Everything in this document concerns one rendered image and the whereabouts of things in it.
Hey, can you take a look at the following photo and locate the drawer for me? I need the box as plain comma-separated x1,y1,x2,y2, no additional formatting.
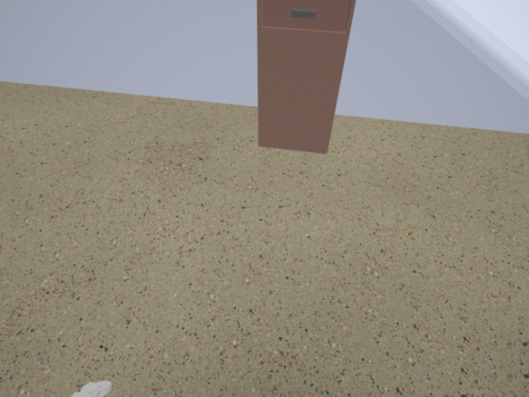
262,0,350,32

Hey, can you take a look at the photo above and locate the cabinet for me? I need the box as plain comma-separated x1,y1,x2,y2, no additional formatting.
257,0,356,154

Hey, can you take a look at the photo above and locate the handle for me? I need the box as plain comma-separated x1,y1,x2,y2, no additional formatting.
291,8,316,19

